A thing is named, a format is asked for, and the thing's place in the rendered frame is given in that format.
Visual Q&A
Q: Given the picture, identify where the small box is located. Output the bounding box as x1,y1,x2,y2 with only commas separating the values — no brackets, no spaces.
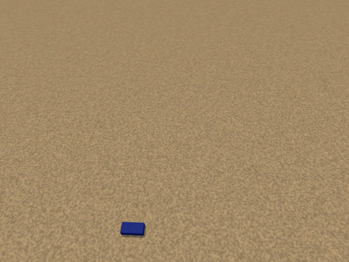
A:
120,222,145,236

